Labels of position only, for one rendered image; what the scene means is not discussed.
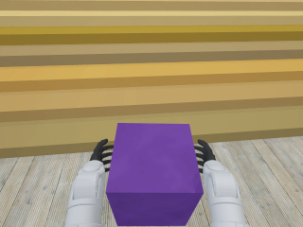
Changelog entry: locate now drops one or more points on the robot left hand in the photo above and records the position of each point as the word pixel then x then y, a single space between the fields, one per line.
pixel 98 155

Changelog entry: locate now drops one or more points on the robot right hand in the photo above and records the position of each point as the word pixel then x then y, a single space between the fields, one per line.
pixel 206 156

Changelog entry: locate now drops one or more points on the carton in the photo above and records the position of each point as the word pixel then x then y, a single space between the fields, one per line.
pixel 154 178

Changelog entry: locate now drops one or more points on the right robot forearm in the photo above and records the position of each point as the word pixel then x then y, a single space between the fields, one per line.
pixel 224 197

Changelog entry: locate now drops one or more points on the left robot forearm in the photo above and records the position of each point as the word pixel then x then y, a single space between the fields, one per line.
pixel 86 196

